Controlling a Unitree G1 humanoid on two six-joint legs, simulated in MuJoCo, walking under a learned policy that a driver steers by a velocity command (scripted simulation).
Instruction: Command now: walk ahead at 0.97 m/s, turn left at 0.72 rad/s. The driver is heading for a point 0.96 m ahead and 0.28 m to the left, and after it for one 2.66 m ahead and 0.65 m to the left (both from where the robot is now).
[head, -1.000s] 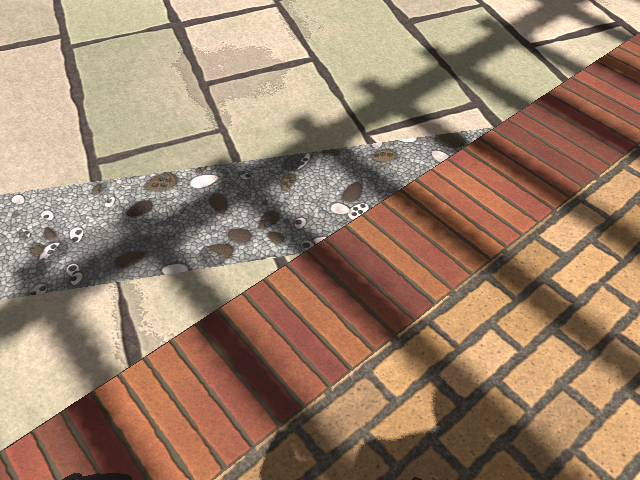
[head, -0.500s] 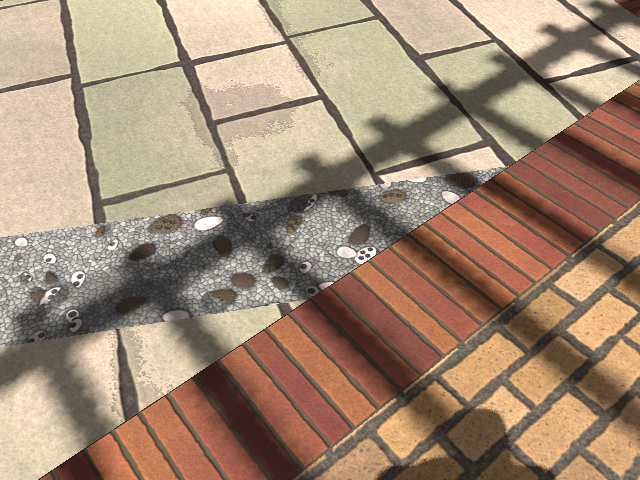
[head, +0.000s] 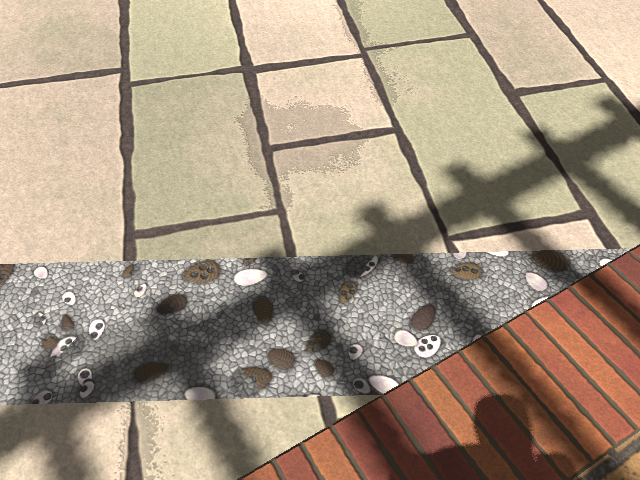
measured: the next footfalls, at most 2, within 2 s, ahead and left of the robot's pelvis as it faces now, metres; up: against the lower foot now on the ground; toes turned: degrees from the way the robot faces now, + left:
right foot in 0.34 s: +0.56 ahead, -0.09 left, +0.00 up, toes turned +19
left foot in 0.80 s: +0.83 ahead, +0.26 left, -0.12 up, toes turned +45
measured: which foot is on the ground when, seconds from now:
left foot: down 0.00-0.34, up 0.36-0.78, down 0.80-1.00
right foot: up 0.00-0.32, down 0.34-0.78, up 0.80-1.00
